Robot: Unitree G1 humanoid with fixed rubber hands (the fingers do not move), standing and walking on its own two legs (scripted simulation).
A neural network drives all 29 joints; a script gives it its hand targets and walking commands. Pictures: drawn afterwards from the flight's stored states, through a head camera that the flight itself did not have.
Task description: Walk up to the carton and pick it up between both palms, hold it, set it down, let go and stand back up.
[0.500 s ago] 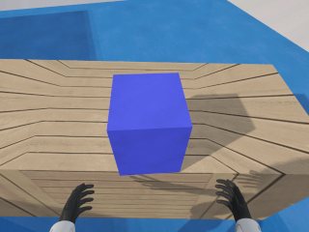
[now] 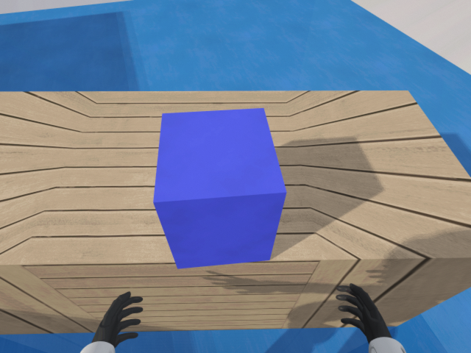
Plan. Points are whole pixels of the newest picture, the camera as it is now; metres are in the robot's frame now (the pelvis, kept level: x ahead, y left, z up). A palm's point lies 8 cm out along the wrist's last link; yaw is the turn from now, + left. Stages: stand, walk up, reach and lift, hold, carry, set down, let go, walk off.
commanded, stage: let go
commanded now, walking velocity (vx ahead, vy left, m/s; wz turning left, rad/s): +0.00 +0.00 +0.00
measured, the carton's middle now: (219, 191) +0.41 +0.04 +0.00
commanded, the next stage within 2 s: stand in 0.42 s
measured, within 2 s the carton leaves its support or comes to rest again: neither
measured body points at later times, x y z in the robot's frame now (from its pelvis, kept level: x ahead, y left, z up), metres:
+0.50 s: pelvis -0.02 +0.00 +0.00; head -0.01 +0.01 +0.45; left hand +0.16 +0.23 -0.09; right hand +0.14 -0.24 -0.10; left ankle +0.01 +0.13 -0.75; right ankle -0.04 -0.11 -0.75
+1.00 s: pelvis -0.03 +0.01 -0.01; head -0.02 +0.01 +0.44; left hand +0.04 +0.26 -0.14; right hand +0.05 -0.24 -0.14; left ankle +0.00 +0.14 -0.75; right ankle -0.04 -0.11 -0.75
